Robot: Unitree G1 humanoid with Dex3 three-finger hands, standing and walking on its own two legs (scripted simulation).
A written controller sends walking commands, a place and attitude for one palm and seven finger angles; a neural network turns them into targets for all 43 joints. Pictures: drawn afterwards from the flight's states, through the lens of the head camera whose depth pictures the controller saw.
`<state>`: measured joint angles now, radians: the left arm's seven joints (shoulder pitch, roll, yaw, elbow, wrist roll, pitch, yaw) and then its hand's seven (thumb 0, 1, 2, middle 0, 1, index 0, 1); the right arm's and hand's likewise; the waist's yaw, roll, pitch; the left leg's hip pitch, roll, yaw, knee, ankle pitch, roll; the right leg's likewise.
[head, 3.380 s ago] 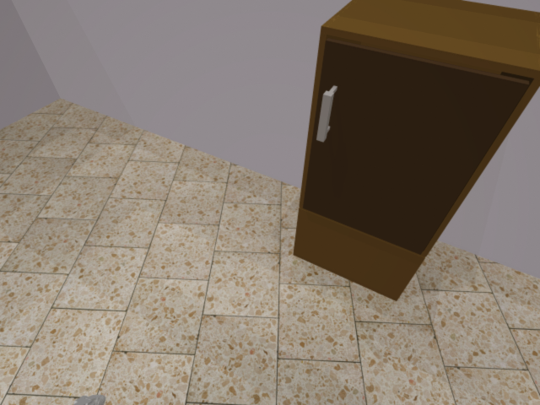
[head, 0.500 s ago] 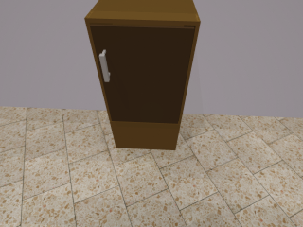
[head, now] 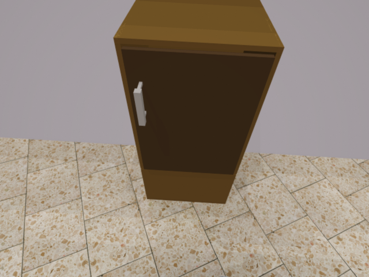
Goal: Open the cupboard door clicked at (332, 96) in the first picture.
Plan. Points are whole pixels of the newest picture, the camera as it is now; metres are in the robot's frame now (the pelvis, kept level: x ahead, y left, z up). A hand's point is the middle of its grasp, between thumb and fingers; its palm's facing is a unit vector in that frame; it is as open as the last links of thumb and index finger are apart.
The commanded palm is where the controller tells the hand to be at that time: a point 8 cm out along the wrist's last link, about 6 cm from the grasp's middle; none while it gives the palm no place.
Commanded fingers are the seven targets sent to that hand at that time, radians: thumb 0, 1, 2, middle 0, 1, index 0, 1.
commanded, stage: come to a stop and stand still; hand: left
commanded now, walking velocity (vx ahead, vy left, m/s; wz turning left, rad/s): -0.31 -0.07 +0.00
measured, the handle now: (141, 104) +0.61 +0.18 +0.01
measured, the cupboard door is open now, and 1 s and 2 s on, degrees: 0 0 0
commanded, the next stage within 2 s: look again from close up in 1.34 s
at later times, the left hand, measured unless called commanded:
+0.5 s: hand out of the picture +0.09 +0.22 -0.19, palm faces +0.09 -0.98 -0.17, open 7.3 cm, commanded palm none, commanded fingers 0.00 0.90 0.90 -0.20 -0.30 -0.20 -0.30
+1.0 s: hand out of the picture -0.01 +0.20 -0.17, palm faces +0.02 -0.98 -0.19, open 7.3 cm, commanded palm none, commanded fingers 0.00 0.90 0.90 -0.20 -0.30 -0.20 -0.30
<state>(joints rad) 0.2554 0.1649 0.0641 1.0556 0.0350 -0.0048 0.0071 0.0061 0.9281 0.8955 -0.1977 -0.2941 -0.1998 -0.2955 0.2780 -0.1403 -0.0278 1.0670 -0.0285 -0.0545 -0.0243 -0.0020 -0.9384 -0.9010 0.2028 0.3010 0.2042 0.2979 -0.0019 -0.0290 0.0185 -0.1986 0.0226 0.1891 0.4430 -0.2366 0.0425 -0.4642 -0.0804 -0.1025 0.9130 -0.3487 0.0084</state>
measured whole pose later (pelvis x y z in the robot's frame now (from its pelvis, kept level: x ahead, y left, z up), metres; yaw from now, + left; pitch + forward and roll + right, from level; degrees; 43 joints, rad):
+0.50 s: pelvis +0.02 +0.03 -0.01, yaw +2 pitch +0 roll -1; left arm 0.15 0.19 0.08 1.01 0.03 0.06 0.03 0.00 0.91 0.89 -0.20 -0.29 -0.20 -0.30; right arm 0.20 -0.16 -0.05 1.01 -0.03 0.02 -0.03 0.00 -0.91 -0.90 0.20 0.30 0.20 0.30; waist 0.00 -0.06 0.07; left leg -0.27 0.02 0.07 0.62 -0.34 0.03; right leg -0.42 -0.06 -0.05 0.73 -0.38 0.02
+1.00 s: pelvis -0.01 +0.03 +0.00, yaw +0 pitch -2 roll +1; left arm 0.28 0.13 0.00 1.15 0.01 0.01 0.04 0.01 0.92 0.90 -0.20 -0.29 -0.20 -0.30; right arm 0.28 -0.15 -0.01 1.15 -0.01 0.00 -0.03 0.00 -0.92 -0.90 0.20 0.30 0.20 0.30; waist -0.01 0.00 0.01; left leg -0.17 -0.01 0.12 0.38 -0.18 0.04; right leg -0.12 -0.02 -0.02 0.42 -0.27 0.00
